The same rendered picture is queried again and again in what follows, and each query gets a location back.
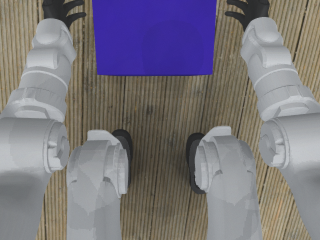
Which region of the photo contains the right robot upper arm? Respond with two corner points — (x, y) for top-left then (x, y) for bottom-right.
(258, 112), (320, 240)

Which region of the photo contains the carton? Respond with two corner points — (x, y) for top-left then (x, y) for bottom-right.
(92, 0), (217, 76)

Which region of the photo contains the left robot upper arm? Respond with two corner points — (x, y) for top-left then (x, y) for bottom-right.
(0, 117), (70, 240)

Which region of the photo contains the right robot thigh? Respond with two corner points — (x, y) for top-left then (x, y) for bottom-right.
(195, 135), (263, 240)

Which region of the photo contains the left robot forearm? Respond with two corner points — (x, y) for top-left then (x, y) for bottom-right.
(0, 18), (77, 123)

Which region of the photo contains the right robot forearm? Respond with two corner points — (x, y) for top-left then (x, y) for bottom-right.
(240, 17), (320, 122)

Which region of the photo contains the robot right hand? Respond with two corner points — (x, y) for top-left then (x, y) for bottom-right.
(224, 0), (270, 32)

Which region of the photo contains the robot right shin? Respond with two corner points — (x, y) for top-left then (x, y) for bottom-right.
(194, 125), (256, 191)

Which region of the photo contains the robot left hand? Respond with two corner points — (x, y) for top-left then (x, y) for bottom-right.
(42, 0), (87, 31)

